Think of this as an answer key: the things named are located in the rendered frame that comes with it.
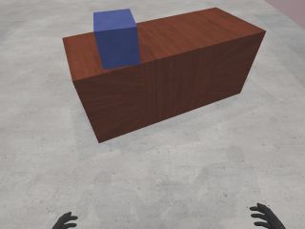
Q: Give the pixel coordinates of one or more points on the right robot hand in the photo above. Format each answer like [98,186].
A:
[272,220]

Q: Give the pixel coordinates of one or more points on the left robot hand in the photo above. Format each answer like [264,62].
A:
[60,224]

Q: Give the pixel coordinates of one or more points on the carton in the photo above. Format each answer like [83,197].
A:
[116,37]

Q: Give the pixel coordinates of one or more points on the pedestal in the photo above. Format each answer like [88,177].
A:
[187,61]

